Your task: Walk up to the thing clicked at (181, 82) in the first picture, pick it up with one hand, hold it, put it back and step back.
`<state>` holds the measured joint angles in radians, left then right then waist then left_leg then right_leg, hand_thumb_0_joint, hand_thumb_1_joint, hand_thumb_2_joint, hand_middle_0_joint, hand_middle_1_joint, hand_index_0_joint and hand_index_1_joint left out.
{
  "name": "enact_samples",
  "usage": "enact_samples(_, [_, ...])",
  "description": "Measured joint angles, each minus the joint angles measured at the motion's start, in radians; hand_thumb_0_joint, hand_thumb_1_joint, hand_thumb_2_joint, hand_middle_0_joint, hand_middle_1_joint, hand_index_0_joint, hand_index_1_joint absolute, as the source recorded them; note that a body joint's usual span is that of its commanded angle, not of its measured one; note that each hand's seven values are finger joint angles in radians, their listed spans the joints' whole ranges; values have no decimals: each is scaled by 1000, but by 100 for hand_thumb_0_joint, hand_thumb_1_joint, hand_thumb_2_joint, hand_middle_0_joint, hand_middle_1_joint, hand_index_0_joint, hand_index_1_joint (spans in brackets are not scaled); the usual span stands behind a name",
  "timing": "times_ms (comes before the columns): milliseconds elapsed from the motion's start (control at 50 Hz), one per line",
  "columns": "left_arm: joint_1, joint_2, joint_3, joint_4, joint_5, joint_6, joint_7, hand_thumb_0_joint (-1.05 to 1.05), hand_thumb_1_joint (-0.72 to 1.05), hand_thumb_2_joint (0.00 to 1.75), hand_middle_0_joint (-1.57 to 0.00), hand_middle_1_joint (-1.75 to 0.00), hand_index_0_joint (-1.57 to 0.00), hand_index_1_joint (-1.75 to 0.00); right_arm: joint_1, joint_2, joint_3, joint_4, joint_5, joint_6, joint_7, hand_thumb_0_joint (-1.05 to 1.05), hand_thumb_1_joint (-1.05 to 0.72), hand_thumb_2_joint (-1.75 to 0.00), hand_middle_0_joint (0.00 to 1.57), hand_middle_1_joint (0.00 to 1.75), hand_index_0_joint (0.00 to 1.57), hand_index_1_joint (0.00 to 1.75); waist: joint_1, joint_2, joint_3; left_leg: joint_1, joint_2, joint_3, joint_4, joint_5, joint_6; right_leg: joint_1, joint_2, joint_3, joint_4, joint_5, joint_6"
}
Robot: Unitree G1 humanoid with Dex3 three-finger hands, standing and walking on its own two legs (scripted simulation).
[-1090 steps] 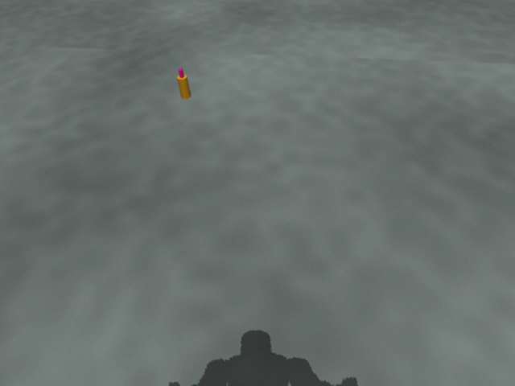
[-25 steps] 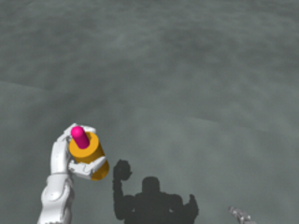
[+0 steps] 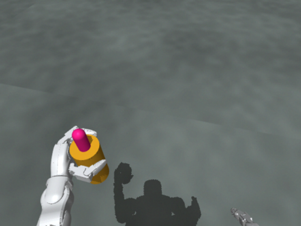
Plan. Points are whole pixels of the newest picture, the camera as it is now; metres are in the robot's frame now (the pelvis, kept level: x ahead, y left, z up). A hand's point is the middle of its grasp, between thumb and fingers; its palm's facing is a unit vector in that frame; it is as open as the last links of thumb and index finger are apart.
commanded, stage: crouch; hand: left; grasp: from the side
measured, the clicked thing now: (89, 155) +0.32 +0.17 +0.03
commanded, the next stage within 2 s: lower in 1.66 s
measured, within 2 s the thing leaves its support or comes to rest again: neither
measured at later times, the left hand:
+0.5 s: hand (100, 177) +0.33 +0.18 -0.17, palm faces +0.06 -1.00 -0.02, open 9.8 cm
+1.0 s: hand (108, 189) +0.36 +0.20 -0.39, palm faces +0.09 -1.00 -0.03, open 9.8 cm
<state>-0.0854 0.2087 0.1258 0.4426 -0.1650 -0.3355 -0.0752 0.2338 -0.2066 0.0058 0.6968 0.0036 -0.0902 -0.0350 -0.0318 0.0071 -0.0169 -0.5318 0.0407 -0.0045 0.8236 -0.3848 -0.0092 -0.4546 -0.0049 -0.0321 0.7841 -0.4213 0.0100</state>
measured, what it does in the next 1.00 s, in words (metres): lowers itself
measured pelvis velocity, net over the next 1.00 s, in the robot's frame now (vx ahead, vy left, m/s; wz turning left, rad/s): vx -0.08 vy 0.00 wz -0.09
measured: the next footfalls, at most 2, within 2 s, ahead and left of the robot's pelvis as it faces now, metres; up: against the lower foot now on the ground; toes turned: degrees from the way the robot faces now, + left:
none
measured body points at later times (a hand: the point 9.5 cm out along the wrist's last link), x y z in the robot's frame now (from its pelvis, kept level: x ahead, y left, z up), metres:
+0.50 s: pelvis -0.04 +0.00 -0.14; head +0.10 +0.03 +0.29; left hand +0.32 +0.23 -0.16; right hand +0.07 -0.27 -0.24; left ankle +0.02 +0.12 -0.71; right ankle -0.01 -0.13 -0.71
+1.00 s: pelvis -0.08 +0.00 -0.32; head +0.12 +0.03 +0.07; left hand +0.35 +0.25 -0.38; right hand +0.01 -0.27 -0.45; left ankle +0.02 +0.12 -0.71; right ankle -0.02 -0.13 -0.71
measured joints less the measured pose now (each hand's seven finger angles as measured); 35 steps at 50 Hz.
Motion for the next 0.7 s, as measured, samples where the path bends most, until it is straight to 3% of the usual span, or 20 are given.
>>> enact_samples(100, [-34, -6, 13, 83, -4, -32, -9, -2, -36, 108, -69, -104, -74, -105, -7, -5, -7, 5, -4, 1, 13, 1, -89, -90, 20, 30, 20, 30, -1, -3, -4, -41, -1, -2, 25, -3, 0, -42, -2, -2, 30, -6, -1])
enact_samples(220, [-104, -5, 47, 203, 2, -120, -25, -2, -36, 108, -69, -105, -74, -106, -28, -12, -19, 2, -17, -8, 39, 1, -88, -90, 20, 30, 20, 30, -9, -21, -3, -189, 1, -6, 129, -25, -2, -195, -1, -2, 147, -36, -5])
enact_samples(480, [-242, 62, 140, 433, 0, -360, -92, -3, -37, 109, -70, -104, -75, -105, -44, -44, -17, 4, -53, -9, 70, 1, -90, -90, 20, 30, 20, 30, -59, -20, -149, -796, 15, -41, 636, -183, -10, -791, 11, -17, 654, -205, -9])
enact_samples(700, [-359, 115, 220, 497, -4, -386, -108, -3, -37, 110, -69, -105, -74, -106, -109, -20, 8, 23, -74, 10, 83, 1, -91, -91, 20, 30, 20, 30, -63, -8, -165, -1183, 22, -56, 958, -251, -4, -1175, 19, -18, 979, -278, -10])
